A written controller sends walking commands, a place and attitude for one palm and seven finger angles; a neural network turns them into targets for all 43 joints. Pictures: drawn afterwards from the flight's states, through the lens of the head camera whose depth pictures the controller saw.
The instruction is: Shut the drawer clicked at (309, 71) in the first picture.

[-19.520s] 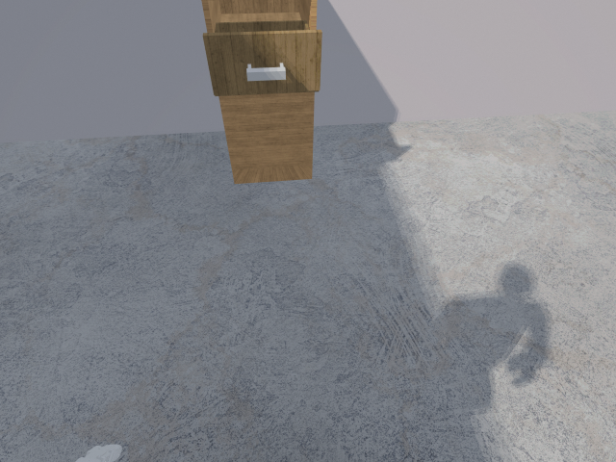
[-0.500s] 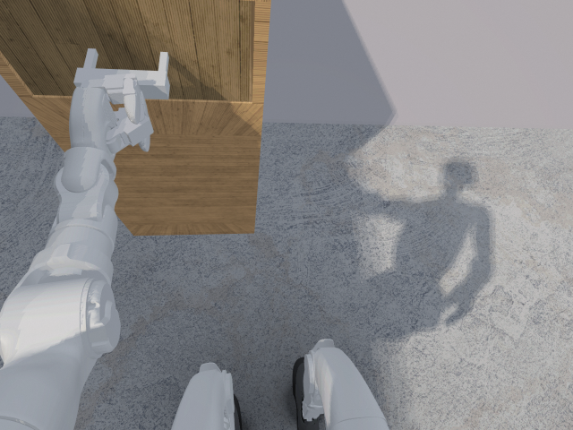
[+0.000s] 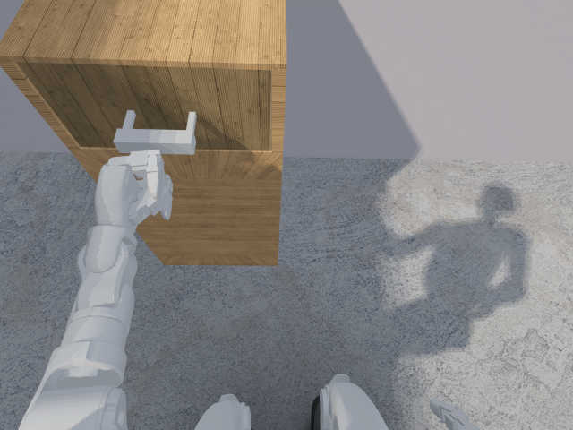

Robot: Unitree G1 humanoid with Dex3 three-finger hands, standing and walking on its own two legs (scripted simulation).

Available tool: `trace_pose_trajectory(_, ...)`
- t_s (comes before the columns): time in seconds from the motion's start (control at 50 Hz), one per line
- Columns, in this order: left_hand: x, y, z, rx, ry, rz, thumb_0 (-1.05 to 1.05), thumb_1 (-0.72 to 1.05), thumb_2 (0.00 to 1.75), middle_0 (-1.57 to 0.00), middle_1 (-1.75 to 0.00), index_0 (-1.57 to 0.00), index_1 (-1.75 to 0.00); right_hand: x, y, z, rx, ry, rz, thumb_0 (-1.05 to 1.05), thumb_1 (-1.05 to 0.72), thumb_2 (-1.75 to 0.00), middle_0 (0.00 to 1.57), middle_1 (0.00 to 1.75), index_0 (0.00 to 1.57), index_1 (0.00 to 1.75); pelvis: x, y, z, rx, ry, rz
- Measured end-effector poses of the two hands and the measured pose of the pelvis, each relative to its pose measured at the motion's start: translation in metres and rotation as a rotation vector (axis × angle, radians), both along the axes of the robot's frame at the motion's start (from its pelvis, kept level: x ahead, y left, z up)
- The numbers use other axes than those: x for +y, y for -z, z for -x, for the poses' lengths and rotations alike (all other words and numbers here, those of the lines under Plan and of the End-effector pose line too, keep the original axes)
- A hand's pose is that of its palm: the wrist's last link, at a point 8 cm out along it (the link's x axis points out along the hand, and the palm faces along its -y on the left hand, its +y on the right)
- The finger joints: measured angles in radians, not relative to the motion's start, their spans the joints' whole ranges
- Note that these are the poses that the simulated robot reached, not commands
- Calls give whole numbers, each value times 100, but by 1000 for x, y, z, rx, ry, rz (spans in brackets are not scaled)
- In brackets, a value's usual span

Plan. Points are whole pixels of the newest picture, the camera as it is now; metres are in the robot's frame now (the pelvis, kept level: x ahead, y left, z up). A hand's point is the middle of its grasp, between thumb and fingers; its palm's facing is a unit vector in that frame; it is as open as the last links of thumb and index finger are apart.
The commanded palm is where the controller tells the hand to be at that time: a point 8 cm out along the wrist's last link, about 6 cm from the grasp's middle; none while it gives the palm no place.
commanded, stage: draw the hand back to the body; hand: left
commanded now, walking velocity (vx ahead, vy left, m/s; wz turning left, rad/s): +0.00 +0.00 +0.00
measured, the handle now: (158, 129) +0.55 +0.19 +0.03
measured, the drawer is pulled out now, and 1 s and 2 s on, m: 0.00 0.00 0.00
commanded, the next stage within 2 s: step back with the hand held close in 1.24 s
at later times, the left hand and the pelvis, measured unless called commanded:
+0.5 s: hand (86, 262) +0.29 +0.19 +0.13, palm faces +0.14 -0.96 -0.23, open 3.2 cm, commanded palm +0.25 +0.24 +0.15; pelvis +0.01 -0.01 +0.05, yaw +2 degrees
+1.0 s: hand out of the picture +0.21 +0.24 +0.22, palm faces +0.40 -0.83 -0.38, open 3.2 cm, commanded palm +0.15 +0.28 +0.24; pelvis +0.02 +0.00 +0.07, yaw +2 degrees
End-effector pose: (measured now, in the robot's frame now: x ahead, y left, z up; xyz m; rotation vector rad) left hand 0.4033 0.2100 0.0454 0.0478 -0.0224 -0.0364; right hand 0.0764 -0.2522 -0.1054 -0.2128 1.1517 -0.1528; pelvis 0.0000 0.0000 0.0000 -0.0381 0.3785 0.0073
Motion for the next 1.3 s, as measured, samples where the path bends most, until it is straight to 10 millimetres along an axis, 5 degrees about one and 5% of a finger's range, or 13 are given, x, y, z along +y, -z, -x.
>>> trace_pose_trajectory(0.38,23,-74,104,-5,-23,-2,1,90,90,-141,-160,-140,-160,9,-61,-91,-366,-109,-31,1,-91,-89,20,30,20,30,-9,-38,-11,-194,-32,-17)
trace_pose_trajectory(0.52,32,-101,144,50,-211,-196,1,90,90,-140,-160,-140,-160,17,-83,-108,-424,-113,-21,1,-91,-89,20,30,20,30,-10,-54,-13,-291,-27,-26)
trace_pose_trajectory(1.1,73,-204,255,-156,-468,-421,1,90,89,-141,-160,-140,-160,40,-101,-117,-504,-173,-57,1,-91,-89,20,30,20,30,0,-72,-19,-447,-21,-21)
trace_pose_trajectory(1.3,74,-199,262,-161,-486,-397,1,90,89,-141,-160,-140,-160,43,-101,-109,-511,-179,-50,1,-91,-89,20,30,20,30,1,-71,-11,-454,-20,-24)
